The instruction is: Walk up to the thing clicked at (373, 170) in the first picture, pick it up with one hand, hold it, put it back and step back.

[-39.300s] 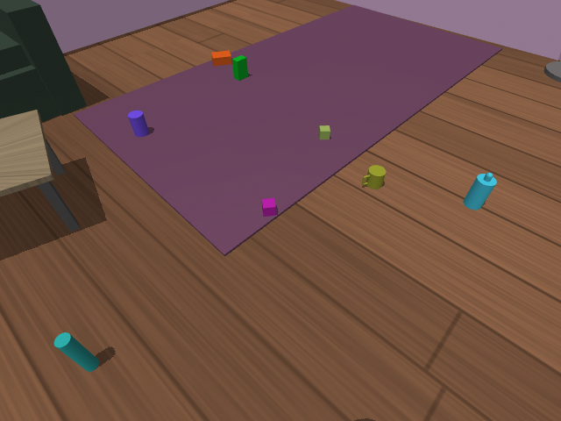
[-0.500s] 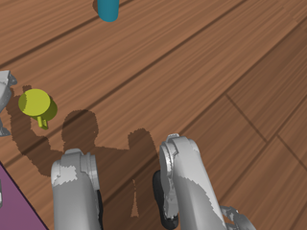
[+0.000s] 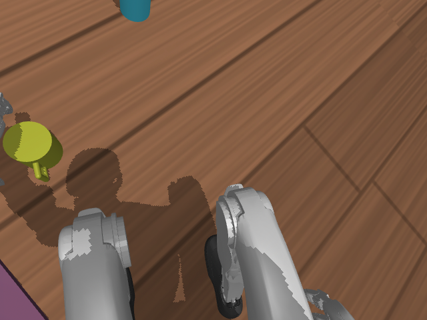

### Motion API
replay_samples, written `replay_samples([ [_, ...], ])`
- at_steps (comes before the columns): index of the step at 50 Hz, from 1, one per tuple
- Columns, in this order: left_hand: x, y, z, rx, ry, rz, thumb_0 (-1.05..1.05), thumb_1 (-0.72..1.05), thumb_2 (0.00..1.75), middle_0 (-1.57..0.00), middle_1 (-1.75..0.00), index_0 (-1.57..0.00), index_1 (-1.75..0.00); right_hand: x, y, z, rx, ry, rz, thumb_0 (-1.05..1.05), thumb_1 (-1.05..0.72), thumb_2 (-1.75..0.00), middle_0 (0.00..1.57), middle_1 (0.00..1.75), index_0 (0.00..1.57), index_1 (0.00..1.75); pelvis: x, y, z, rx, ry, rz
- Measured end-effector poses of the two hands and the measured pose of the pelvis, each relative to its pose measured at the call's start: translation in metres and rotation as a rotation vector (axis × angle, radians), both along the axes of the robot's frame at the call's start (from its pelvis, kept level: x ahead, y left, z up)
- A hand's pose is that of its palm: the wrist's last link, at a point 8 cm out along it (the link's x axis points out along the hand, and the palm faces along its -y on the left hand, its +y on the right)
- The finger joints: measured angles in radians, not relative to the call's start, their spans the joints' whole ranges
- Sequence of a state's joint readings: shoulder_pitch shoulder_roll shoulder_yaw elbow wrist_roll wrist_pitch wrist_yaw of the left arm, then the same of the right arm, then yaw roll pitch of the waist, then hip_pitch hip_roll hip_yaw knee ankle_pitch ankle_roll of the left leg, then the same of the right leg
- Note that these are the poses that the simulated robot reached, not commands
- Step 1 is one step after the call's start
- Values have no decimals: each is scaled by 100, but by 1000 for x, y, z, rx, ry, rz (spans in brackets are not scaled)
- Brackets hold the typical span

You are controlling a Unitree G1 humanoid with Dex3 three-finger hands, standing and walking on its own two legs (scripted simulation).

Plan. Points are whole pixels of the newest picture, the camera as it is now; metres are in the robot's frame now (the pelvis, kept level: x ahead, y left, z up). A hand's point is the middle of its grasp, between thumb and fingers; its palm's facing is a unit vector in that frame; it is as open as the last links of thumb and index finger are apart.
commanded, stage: approach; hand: left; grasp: from above
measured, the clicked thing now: (37, 154) +0.46 +0.30 -0.29
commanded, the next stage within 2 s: rest palm in 0.82 s
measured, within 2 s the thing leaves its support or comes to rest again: neither
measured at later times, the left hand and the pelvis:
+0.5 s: hand out of the picture +0.48 +0.31 -0.15, palm faces -0.49 -0.08 -0.87, open 14.1 cm; pelvis +0.00 +0.00 +0.00, yaw +0 degrees
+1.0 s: hand out of the picture +0.50 +0.32 -0.16, palm faces -0.35 -0.03 -0.94, open 13.9 cm; pelvis -0.01 +0.01 -0.01, yaw -1 degrees
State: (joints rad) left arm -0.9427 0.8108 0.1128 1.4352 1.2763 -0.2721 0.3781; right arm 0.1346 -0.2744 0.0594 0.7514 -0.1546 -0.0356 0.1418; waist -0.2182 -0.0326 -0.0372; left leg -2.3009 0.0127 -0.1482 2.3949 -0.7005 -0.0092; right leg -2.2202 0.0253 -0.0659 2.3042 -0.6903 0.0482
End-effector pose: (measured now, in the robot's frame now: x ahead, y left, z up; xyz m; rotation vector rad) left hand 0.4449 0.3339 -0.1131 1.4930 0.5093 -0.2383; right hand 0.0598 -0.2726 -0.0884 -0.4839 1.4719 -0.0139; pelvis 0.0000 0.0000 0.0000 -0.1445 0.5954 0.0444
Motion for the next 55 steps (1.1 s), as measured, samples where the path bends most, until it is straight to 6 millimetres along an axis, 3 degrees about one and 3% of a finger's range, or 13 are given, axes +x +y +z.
replay_samples([
  [8, 29, -41, -10, -20, -65, -79, 0, -52, 99, -7, -105, -9, -104, -11, 1, 2, -21, -20, -13, 0, -91, -89, 20, 30, 20, 30, -3, 1, -8, -7, -10, -5],
  [14, 55, -59, 4, 12, -141, -40, 0, -53, 100, -8, -105, -8, -104, -29, 1, 3, -18, -21, -72, 0, -91, -89, 20, 30, 20, 30, -2, 0, -8, -1, 5, -11],
  [18, 63, -54, 18, 61, -114, 18, 1, -54, 101, -7, -104, -8, -103, -39, 4, 2, 10, -11, -105, 0, -91, -89, 20, 30, 20, 30, -2, -1, -5, 3, 11, -17],
  [22, 56, -38, 21, 78, -32, 85, 1, -54, 100, -7, -104, -8, -103, -46, 7, -2, 40, 8, -122, 0, -91, -89, 20, 30, 20, 30, -3, -1, -2, 7, 6, -17],
  [30, 18, -1, -1, 1, 114, 103, 1, -51, 97, -7, -107, -9, -105, -41, 5, -5, 42, 65, -46, 0, -91, -89, 20, 30, 20, 30, -5, -3, -4, 4, -20, -9],
  [35, 6, 1, -15, -35, 63, -23, 0, -50, 95, -7, -109, -10, -106, -26, 0, -2, -4, 72, 7, 0, -91, -89, 20, 30, 20, 30, -6, -1, -9, -9, -35, -5],
  [40, 14, -16, -14, -57, -65, -110, 0, -51, 96, -8, -108, -10, -105, -4, -5, 2, -53, 25, 33, 0, -91, -89, 20, 30, 20, 30, -5, 3, -12, -21, -40, 2],
  [46, 40, -25, 3, -4, -151, -62, 0, -52, 102, -8, -106, -9, -105, 14, -2, 7, -67, -76, 20, 0, -91, -89, 20, 30, 20, 30, -4, 7, -12, -26, -18, 0],
  [51, 52, -19, 14, 63, -99, 20, 0, -52, 104, -8, -105, -9, -105, 4, 5, 3, -28, -87, -6, -1, -91, -89, 20, 30, 20, 30, -5, 8, -9, -25, -2, -4],
  [55, 49, -16, 5, 58, -2, 73, 0, -51, 101, -8, -105, -8, -104, -15, 12, -1, 12, -41, -27, -1, -90, -89, 20, 30, 20, 30, -6, 7, -8, -19, -4, -6],
])
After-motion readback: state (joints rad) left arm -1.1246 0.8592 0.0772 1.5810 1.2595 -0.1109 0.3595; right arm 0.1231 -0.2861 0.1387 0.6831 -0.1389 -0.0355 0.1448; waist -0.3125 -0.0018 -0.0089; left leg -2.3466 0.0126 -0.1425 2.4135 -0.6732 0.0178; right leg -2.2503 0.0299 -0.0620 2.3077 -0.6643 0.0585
